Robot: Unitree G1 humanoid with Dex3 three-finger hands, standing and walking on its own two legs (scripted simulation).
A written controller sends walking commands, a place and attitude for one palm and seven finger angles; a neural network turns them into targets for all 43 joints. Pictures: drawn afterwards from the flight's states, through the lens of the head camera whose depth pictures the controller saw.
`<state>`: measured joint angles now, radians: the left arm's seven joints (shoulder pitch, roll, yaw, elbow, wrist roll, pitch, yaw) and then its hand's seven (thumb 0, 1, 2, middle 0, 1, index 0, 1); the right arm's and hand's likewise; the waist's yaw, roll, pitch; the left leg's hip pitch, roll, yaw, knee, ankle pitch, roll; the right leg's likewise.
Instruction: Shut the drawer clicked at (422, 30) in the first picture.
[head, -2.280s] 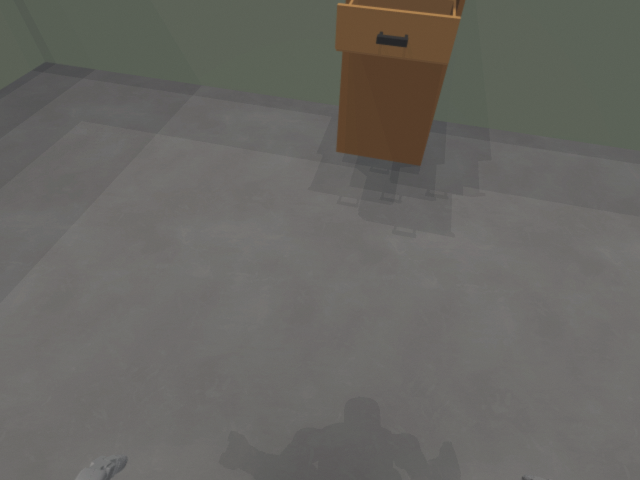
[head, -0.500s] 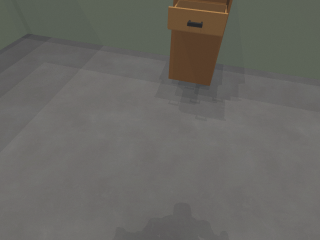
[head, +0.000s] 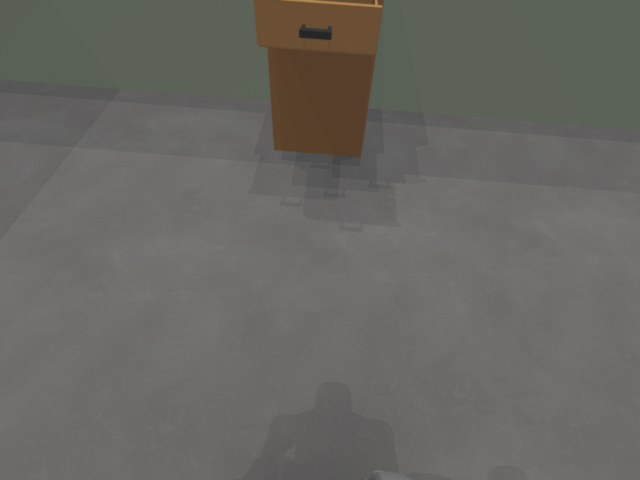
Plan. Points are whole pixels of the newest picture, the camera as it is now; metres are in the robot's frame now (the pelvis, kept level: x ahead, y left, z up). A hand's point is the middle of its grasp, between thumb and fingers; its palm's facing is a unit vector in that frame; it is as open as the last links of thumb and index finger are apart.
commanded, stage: walk to a spot facing it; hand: left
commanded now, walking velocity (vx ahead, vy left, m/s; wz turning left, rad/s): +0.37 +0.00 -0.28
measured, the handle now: (316, 30) +1.35 +0.06 -0.04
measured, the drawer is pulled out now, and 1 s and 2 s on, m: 0.29 0.29 0.29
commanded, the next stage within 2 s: turn to face it in 1.48 s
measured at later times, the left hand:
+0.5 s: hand (220, 446) +0.20 +0.16 -0.19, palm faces -0.02 -1.00 -0.09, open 7.4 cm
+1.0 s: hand (272, 262) +0.54 +0.11 -0.17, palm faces -0.29 -0.95 -0.15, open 7.4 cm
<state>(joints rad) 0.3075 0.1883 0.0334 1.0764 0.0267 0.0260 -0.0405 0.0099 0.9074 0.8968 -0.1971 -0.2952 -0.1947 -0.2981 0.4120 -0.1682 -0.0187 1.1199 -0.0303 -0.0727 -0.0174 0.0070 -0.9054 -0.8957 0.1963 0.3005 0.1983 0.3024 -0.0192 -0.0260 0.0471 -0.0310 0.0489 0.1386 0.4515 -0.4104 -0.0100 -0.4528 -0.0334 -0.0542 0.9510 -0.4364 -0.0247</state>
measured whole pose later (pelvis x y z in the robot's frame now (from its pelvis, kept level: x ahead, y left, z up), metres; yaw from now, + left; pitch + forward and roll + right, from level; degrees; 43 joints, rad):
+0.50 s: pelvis +0.19 +0.00 -0.01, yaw -5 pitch -1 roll -3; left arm 0.34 0.16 0.04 1.08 0.03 -0.04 -0.01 0.00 0.90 0.90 -0.20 -0.30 -0.20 -0.30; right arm 0.19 -0.15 -0.05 0.99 -0.03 -0.07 0.03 0.01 -0.91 -0.90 0.19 0.30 0.19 0.30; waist 0.01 -0.02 0.00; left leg -0.39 0.12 0.14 0.62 -0.23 -0.01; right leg -0.12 0.00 -0.08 0.53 -0.38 0.00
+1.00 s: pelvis +0.41 -0.03 +0.00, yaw -13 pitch +0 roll -1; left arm 0.12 0.17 0.05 1.04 0.04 0.00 -0.03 0.01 0.91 0.90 -0.19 -0.29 -0.19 -0.30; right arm 0.52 -0.10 -0.03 1.19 -0.03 -0.07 -0.01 0.01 -0.91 -0.90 0.19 0.30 0.20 0.30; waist -0.07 0.00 0.09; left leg 0.09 0.08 0.32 0.35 -0.42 -0.03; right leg -0.51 -0.06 -0.14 0.66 -0.19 -0.04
